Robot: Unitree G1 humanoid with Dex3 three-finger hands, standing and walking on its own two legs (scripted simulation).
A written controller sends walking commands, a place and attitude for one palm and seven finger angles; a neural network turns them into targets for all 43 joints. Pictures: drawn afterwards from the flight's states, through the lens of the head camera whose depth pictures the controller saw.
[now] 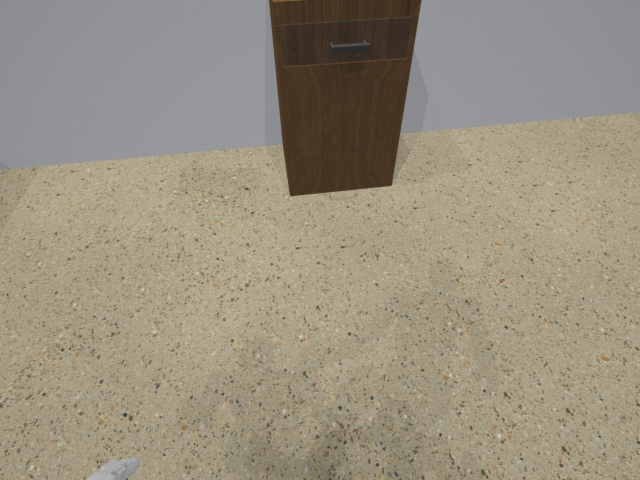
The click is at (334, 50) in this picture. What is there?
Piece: drawer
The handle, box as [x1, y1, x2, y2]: [329, 40, 370, 54]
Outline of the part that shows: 370,45 365,40 363,40 361,43 333,45 331,42 329,42 331,48 330,51 332,54 369,51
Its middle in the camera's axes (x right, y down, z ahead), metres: +0.10 -0.69 +1.38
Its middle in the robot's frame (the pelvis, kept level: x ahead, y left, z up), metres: +1.50 -0.02 -0.06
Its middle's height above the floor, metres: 0.70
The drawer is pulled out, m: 0.00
